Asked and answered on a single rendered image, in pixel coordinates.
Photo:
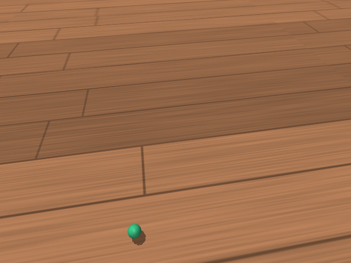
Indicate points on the ball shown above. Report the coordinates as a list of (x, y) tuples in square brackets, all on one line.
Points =
[(134, 231)]

